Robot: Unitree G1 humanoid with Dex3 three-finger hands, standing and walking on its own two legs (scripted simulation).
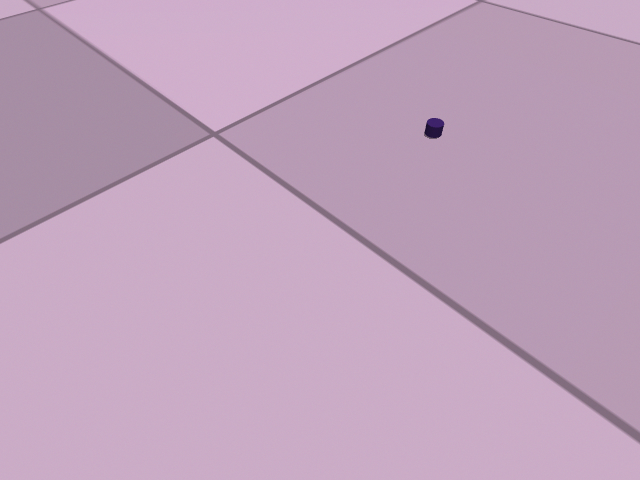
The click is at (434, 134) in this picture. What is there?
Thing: low tin
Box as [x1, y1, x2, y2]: [425, 118, 443, 137]
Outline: 428,119 425,128 425,134 431,137 439,136 441,134 443,126 442,120 437,118
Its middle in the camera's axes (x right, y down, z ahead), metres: +0.62 -0.64 +2.12
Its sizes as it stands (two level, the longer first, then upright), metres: 0.091 0.091 0.066
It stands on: the floor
